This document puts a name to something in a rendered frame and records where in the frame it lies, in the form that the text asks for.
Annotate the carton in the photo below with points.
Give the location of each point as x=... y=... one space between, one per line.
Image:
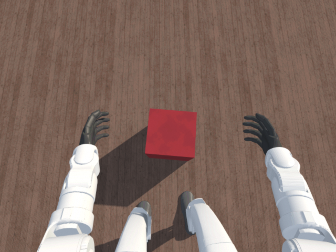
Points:
x=171 y=135

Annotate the right robot upper arm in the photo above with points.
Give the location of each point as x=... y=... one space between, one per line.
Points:
x=304 y=245

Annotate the robot left hand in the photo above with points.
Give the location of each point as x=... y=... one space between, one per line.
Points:
x=90 y=130

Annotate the robot right forearm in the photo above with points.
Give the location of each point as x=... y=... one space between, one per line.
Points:
x=299 y=216

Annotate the robot right hand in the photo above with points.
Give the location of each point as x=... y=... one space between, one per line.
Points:
x=268 y=138

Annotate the robot left shin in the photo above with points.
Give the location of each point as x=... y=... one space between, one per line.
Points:
x=139 y=210

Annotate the robot left forearm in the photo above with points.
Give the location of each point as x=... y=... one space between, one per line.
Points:
x=74 y=211

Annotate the left robot upper arm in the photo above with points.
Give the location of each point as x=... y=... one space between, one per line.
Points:
x=69 y=243

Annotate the robot right foot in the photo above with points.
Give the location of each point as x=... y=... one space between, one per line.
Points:
x=186 y=198

